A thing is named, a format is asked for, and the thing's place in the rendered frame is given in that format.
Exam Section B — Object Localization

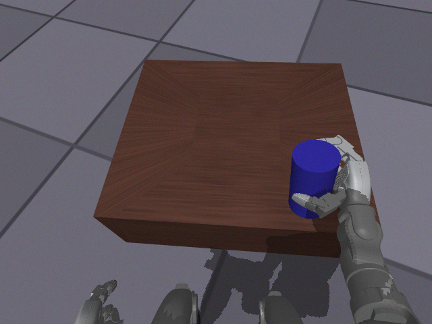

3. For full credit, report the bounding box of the left robot hand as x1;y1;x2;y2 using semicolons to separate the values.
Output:
74;280;124;324

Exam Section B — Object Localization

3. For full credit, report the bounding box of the can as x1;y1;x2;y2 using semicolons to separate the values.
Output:
288;140;341;219

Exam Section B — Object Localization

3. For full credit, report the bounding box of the right robot arm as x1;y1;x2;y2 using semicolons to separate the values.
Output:
337;204;422;324

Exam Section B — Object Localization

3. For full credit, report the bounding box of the right robot hand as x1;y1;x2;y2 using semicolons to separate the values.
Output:
292;135;371;218

